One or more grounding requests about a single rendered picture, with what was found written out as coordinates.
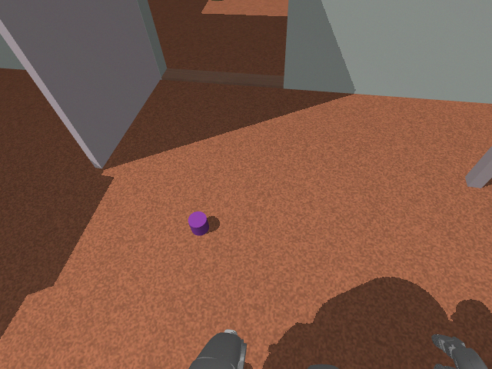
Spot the tin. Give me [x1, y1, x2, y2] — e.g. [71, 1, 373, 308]
[188, 211, 209, 236]

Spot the right robot hand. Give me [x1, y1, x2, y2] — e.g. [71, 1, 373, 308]
[431, 334, 488, 369]

